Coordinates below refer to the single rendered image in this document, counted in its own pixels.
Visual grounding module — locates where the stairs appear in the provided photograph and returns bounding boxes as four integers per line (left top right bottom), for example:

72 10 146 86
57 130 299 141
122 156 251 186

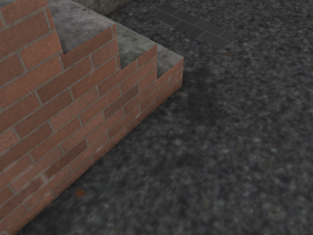
0 0 184 235

